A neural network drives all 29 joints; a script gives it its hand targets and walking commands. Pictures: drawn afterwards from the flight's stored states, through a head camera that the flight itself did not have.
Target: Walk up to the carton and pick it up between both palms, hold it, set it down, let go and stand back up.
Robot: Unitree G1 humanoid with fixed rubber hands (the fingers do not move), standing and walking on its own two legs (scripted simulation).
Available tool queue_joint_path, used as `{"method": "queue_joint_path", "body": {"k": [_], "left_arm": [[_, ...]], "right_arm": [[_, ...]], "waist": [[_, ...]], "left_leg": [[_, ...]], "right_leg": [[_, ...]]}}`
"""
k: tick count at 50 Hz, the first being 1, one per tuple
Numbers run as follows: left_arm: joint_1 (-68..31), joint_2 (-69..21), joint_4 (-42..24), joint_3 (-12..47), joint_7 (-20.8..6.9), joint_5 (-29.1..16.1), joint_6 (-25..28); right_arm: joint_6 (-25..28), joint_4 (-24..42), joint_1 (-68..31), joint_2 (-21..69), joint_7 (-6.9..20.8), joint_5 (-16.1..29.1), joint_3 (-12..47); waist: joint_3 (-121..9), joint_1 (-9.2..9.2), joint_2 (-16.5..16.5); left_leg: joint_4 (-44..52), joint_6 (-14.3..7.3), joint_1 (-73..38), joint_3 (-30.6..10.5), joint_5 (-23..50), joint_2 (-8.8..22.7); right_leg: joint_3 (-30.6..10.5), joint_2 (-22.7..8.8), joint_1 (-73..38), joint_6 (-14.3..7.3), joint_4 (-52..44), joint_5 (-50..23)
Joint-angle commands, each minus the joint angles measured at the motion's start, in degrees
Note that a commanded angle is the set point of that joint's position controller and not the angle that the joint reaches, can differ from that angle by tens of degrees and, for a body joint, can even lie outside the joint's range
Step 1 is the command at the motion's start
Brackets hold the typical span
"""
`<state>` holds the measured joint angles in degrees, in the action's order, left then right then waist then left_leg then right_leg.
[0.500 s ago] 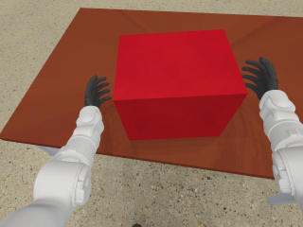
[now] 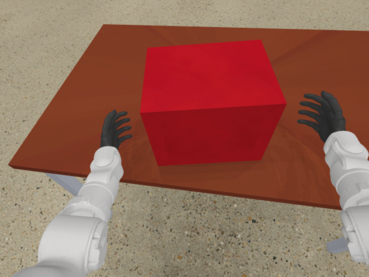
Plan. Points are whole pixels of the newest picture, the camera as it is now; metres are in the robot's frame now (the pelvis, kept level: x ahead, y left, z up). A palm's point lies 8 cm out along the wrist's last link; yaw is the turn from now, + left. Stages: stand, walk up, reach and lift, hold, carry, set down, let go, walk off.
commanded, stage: set down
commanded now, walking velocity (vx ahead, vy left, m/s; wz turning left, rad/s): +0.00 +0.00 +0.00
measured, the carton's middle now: (206, 106) +0.54 +0.04 +0.02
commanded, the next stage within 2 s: none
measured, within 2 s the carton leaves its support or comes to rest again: neither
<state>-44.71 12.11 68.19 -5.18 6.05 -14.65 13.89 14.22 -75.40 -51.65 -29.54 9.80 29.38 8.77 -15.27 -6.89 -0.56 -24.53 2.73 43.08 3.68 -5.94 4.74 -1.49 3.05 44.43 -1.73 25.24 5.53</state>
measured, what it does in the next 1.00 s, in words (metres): stands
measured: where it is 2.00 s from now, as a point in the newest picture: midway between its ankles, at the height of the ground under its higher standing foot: outside the picture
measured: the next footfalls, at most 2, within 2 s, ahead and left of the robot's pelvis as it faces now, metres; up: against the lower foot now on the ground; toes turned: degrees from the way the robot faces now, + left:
none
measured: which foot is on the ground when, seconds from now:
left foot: down 0.00-1.00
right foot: down 0.00-1.00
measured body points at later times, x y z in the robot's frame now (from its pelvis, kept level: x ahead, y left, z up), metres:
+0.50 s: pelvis +0.00 +0.00 +0.01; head +0.05 +0.00 +0.46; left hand +0.33 +0.26 +0.04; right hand +0.39 -0.24 +0.03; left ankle +0.03 +0.15 -0.73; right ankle +0.04 -0.09 -0.73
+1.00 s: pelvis +0.02 +0.01 +0.01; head +0.03 +0.01 +0.46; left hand +0.26 +0.26 +0.04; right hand +0.31 -0.26 +0.02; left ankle +0.03 +0.15 -0.73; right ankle +0.04 -0.09 -0.73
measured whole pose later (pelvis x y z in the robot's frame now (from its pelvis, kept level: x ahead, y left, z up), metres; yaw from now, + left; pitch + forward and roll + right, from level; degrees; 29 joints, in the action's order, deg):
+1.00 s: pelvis +0.02 +0.01 +0.01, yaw +0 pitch +5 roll +0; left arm 4.5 10.4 13.3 -2.5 8.2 -9.9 0.0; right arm 16.7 -40.3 -1.9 -32.1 13.9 29.0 6.4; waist -4.8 -5.4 -0.6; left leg -24.5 2.5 18.1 3.4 -11.0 4.1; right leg -1.4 2.5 19.2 -2.0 25.2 10.8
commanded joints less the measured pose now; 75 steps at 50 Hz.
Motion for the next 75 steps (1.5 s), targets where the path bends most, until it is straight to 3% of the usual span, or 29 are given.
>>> {"method": "queue_joint_path", "body": {"k": [1, 6, 7, 12, 14, 19, 24, 25, 27, 28, 30, 31, 32, 34, 35, 36, 37, 38, 40, 42, 43, 48, 53, 57, 59, 68, 69, 74, 75], "left_arm": [[-15.2, 9.2, -20.2, 2.2, 0.6, 0.6, 0.5], [-5.4, 5.9, -30.3, 4.4, 1.1, 0.5, -1.1], [-8.3, 8.3, -27.2, 2.8, 1.1, 1.0, -1.5], [4.4, 5.1, -37.5, 3.6, 0.4, 2.4, -4.1], [8.1, 4.3, -40.9, 2.3, 0.7, 4.4, -5.4], [5.7, 5.6, -45.7, 4.2, 2.1, 0.9, -6.8], [11.1, 3.4, -49.6, 4.8, 3.0, 1.1, -8.0], [16.4, 3.1, -51.5, 5.7, 3.6, 2.4, -8.6], [13.1, 5.1, -51.6, 2.8, 3.7, 2.9, -9.1], [16.8, 2.7, -53.3, 4.7, 3.7, 2.6, -9.1], [20.5, 1.6, -52.2, 3.5, 3.3, 3.8, -10.6], [23.2, 2.9, -56.3, 2.1, 3.1, 4.0, -10.2], [18.5, 3.6, -56.2, 2.3, 3.3, 3.9, -10.4], [32.0, 1.3, -61.2, 3.0, 2.8, 4.8, -10.7], [27.5, 2.5, -61.2, 2.6, 2.9, 4.4, -10.3], [33.5, 1.0, -64.1, 4.2, 2.9, 4.4, -10.3], [35.5, 2.4, -65.2, 1.2, 2.6, 5.5, -10.7], [30.3, 2.3, -63.0, 1.6, 2.7, 5.5, -10.6], [38.9, 1.0, -67.5, 2.2, 2.4, 6.0, -11.4], [38.5, 0.2, -69.2, 4.6, 2.6, 5.0, -11.7], [38.2, 0.4, -69.0, 3.7, 2.8, 5.8, -12.0], [47.2, -1.3, -74.6, 5.0, 3.5, 6.0, -11.9], [37.8, -1.0, -68.5, 6.1, 4.9, 5.8, -13.2], [42.8, -1.1, -74.5, 6.5, 6.0, 4.9, -12.7], [44.5, -1.7, -71.2, 6.3, 5.9, 6.5, -13.6], [54.3, -3.1, -71.4, 6.3, 4.1, 7.9, -15.2], [55.5, -2.2, -73.6, 5.0, 3.7, 8.2, -15.2], [57.7, -2.2, -78.5, 6.5, 4.4, 8.3, -13.0], [57.8, -2.1, -73.6, 5.0, 3.3, 9.2, -13.6]], "right_arm": [[1.5, 12.2, -17.0, -13.0, 1.0, -0.8, 1.8], [2.1, 15.7, -8.5, -13.4, 1.8, -0.5, 0.2], [1.8, 15.7, -11.1, -13.1, 1.6, 0.1, 0.4], [3.0, 21.0, -0.4, -15.3, 1.5, 0.3, -3.5], [3.1, 24.7, 2.9, -13.0, 1.6, 0.8, -2.4], [2.1, 30.2, 3.3, -14.4, 2.4, -0.2, -6.8], [2.0, 32.7, 8.7, -13.9, 3.7, -0.6, -8.0], [1.7, 30.3, 15.7, -15.2, 4.1, -0.8, -10.0], [1.3, 31.7, 13.8, -14.2, 3.8, -1.1, -9.9], [1.4, 29.6, 16.8, -15.4, 4.2, -1.3, -10.8], [1.2, 28.8, 20.5, -14.0, 4.1, -1.7, -10.8], [1.7, 33.6, 22.0, -13.3, 3.8, -1.2, -9.7], [1.7, 31.1, 18.8, -15.0, 3.9, -2.2, -12.3], [3.4, 35.4, 30.0, -14.9, 3.5, -0.2, -11.2], [4.1, 36.5, 25.8, -16.0, 3.4, -0.7, -12.5], [4.5, 37.9, 31.7, -16.3, 3.7, 0.3, -12.2], [4.9, 40.0, 34.1, -14.7, 3.3, 0.7, -10.8], [5.2, 40.1, 27.8, -16.0, 3.6, -0.6, -12.0], [6.1, 43.9, 35.4, -17.3, 3.5, 0.2, -12.8], [5.7, 43.9, 36.8, -17.7, 4.0, 0.2, -14.9], [5.8, 41.8, 36.8, -17.6, 4.2, 0.5, -13.7], [5.8, 48.2, 45.5, -16.5, 5.0, 0.5, -15.1], [2.2, 47.2, 37.4, -13.7, 6.4, -2.6, -15.4], [1.5, 54.9, 43.6, -13.5, 6.4, -2.8, -18.6], [0.1, 51.2, 47.3, -12.9, 6.9, -3.3, -18.2], [-1.0, 51.1, 57.3, -14.2, 6.1, -3.4, -17.9], [-0.8, 51.5, 59.3, -12.7, 5.8, -2.8, -16.7], [2.3, 56.1, 58.6, -14.8, 6.2, -1.8, -17.2], [1.4, 55.3, 58.9, -12.2, 5.6, -3.0, -15.7]], "waist": [[-30.9, -1.28, -5.1], [-31.9, 0.17, -2.5], [-30.4, -1.24, -2.9], [-27.5, 2.56, -3.1], [-25.3, 1.07, -3.6], [-16.8, 3.33, -4.4], [-13.8, 2.94, -6.5], [-12.4, 5.18, -3.7], [-12.1, 3.27, -5.9], [-10.9, 5.45, -4.8], [-9.3, 6.13, -5.6], [-12.7, 4.71, -5.0], [-12.9, 6.07, -3.2], [-12.3, 6.38, -5.0], [-13.7, 6.07, -4.4], [-13.5, 7.69, -6.0], [-13.1, 5.57, -6.8], [-11.3, 5.6, -6.9], [-10.7, 6.59, -6.8], [-8.8, 8.29, -5.3], [-4.9, 6.73, -5.9], [-3.9, 6.66, -5.9], [4.7, 6.46, -7.9], [3.7, 7.11, -7.4], [4.3, 7.63, -5.9], [5.2, 9.31, -7.5], [5.9, 8.72, -4.6], [3.4, 8.2, -5.3], [5.3, 7.79, -6.1]], "left_leg": [[-2.7, -1.1, -16.6, -0.6, 5.2, -3.9], [-2.4, -0.6, -23.3, -1.8, 8.7, -3.9], [-2.7, -0.6, -22.6, -1.0, 7.6, -4.2], [-1.7, -0.5, -28.6, -2.9, 13.2, -4.2], [-0.5, -1.1, -26.8, -3.3, 9.1, -4.4], [1.1, -1.3, -24.9, -3.0, -4.1, -4.8], [1.6, -1.5, -27.6, -4.0, -5.5, -4.1], [2.2, -1.0, -31.3, -5.4, -6.2, -3.6], [2.3, -1.4, -29.8, -4.2, -7.0, -4.3], [2.6, -1.3, -29.7, -4.3, -5.2, -4.3], [2.7, -1.8, -30.5, -4.8, -3.6, -4.2], [2.0, -2.0, -30.4, -3.0, 1.8, -4.8], [2.3, -1.8, -28.3, -2.9, -0.3, -5.2], [1.4, -1.6, -32.3, -3.9, 8.6, -5.2], [0.9, -1.3, -30.1, -3.6, 9.6, -5.7], [1.2, -1.6, -34.0, -5.0, 10.4, -5.2], [0.8, -1.6, -32.7, -3.6, 13.1, -5.8], [1.4, -1.7, -31.2, -3.6, 11.4, -5.9], [1.4, -1.4, -33.4, -4.5, 14.6, -5.5], [1.4, -1.0, -35.3, -4.7, 13.9, -5.4], [1.7, -1.4, -33.3, -4.4, 12.2, -5.0], [3.7, -1.6, -38.4, -5.1, 7.7, -4.7], [5.3, -2.4, -32.6, -5.2, -12.6, -3.7], [5.8, -1.8, -35.0, -5.3, -12.3, -3.2], [5.8, -1.6, -35.7, -5.6, -13.5, -3.6], [5.1, -1.8, -39.4, -4.1, -1.3, -4.3], [4.2, -1.7, -38.1, -3.3, 0.7, -4.9], [3.1, -1.0, -39.0, -3.8, 6.4, -4.6], [3.3, -1.4, -38.8, -3.1, 3.2, -5.1]], "right_leg": [[1.7, 0.0, -26.7, 2.5, 1.6, -2.8], [3.2, 0.9, -26.3, 1.8, 0.7, -6.4], [2.7, 0.8, -25.4, 2.1, 0.0, -3.7], [3.4, 1.3, -31.4, 2.3, -1.0, -12.8], [2.4, 1.2, -31.5, 1.6, -1.5, -6.2], [2.1, 0.4, -27.1, 1.2, -3.2, 8.2], [1.7, 0.4, -26.9, 0.5, -3.8, 7.7], [1.9, 0.8, -26.4, -0.1, -4.0, 7.6], [1.2, 0.2, -26.5, 0.2, -4.6, 9.1], [1.4, 0.3, -27.8, 0.2, -4.3, 7.2], [0.8, 0.2, -29.7, 0.0, -4.9, 4.5], [0.1, -0.1, -33.7, 0.4, -4.6, 0.3], [0.5, -0.1, -32.3, 0.0, -4.1, 2.3], [0.4, 0.3, -37.7, -0.1, -3.8, -9.3], [0.9, 0.1, -38.0, 0.0, -2.7, -11.8], [1.4, 0.6, -37.8, 0.0, -3.2, -12.9], [0.7, 0.5, -40.8, 0.3, -2.9, -16.7], [0.8, 0.5, -38.0, 0.1, -3.1, -14.2], [0.8, 0.6, -40.3, 0.2, -2.9, -19.5], [1.4, 0.7, -37.2, -0.3, -3.5, -17.6], [1.2, 0.7, -36.5, -0.3, -3.4, -15.5], [1.2, 0.5, -34.1, -1.6, -5.6, -7.9], [-1.3, -1.4, -23.9, -1.4, -7.2, 14.1], [-1.8, -2.3, -26.1, -0.8, -8.4, 15.5], [-2.4, -2.5, -25.9, -1.9, -9.2, 18.3], [-1.7, -1.6, -30.2, -1.2, -8.8, 4.1], [-2.1, -1.5, -32.0, -1.1, -8.6, 0.6], [-0.1, -0.4, -31.8, -1.6, -6.2, -6.5], [-1.6, -1.4, -32.6, -0.8, -7.6, -2.5]]}}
